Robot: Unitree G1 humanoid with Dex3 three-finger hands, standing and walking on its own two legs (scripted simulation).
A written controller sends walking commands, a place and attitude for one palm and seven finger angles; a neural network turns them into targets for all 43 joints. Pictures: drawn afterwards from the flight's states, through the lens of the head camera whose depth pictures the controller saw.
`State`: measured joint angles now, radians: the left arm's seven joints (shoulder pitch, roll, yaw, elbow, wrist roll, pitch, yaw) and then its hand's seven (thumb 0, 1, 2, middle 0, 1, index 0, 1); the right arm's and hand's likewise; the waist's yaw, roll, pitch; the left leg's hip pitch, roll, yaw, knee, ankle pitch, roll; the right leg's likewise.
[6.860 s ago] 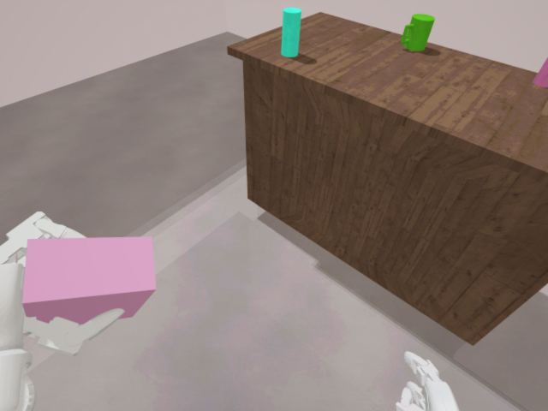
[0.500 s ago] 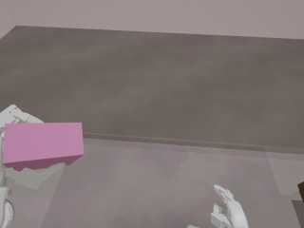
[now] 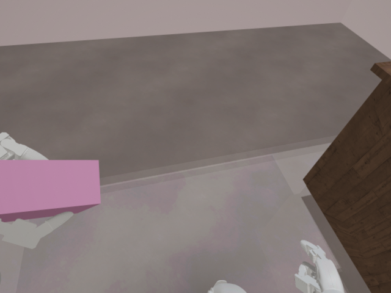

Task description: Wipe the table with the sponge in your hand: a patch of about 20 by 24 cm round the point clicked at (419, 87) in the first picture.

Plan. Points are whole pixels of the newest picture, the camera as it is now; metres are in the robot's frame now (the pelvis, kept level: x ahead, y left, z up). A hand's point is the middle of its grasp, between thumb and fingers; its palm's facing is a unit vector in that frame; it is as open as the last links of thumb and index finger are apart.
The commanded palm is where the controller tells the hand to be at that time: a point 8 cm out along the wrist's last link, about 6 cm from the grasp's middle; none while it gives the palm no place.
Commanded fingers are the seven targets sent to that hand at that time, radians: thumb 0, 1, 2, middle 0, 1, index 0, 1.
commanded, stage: turn to face it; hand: left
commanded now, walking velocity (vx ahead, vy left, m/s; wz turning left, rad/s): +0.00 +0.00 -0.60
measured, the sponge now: (59, 191) +0.22 +0.22 +0.16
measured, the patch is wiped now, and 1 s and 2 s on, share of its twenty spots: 0.00 0.00 0.00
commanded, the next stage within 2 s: none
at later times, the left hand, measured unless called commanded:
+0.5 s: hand (151, 211) +0.20 +0.09 +0.18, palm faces +0.06 -0.82 -0.57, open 10.1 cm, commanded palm +0.16 +0.15 +0.19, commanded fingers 0.00 0.10 1.30 -1.20 -1.60 -1.20 -1.60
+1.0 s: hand (233, 269) +0.14 -0.02 +0.17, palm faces -0.14 -0.86 -0.49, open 10.1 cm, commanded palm +0.11 +0.06 +0.19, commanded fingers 0.00 0.10 1.30 -1.20 -1.60 -1.20 -1.60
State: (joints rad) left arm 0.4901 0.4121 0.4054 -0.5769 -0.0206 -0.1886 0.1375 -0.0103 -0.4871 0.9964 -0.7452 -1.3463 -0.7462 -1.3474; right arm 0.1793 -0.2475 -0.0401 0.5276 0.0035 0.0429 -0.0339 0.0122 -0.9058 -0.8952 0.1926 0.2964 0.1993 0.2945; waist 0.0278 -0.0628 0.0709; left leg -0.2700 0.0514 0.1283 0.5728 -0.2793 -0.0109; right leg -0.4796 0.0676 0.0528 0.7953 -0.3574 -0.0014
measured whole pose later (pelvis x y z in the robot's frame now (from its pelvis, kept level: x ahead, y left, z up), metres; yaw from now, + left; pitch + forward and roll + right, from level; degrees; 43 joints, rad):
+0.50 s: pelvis -0.08 -0.07 +0.01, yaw -18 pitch +0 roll +1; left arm 0.57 0.44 0.42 -0.58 -0.05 -0.19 0.13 -0.01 -0.49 1.00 -0.74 -1.35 -0.74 -1.35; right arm 0.15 -0.26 -0.04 0.57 0.01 0.07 -0.02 0.01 -0.90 -0.89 0.20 0.30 0.20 0.29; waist -0.02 0.02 0.13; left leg -0.49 0.06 0.06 1.05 -0.43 -0.10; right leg -0.34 0.05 0.00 0.54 -0.19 -0.07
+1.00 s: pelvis -0.18 -0.08 -0.01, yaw -35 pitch -2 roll +0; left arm 0.38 0.37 0.34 -0.51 -0.02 -0.18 0.13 -0.01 -0.49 1.00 -0.74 -1.35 -0.74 -1.35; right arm 0.17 -0.17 0.03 0.54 0.02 -0.02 0.01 0.01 -0.90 -0.89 0.20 0.30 0.21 0.30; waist 0.04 0.07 0.16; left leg -0.40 0.20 0.08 0.93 -0.47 -0.09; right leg -0.37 0.00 -0.10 0.71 -0.30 -0.05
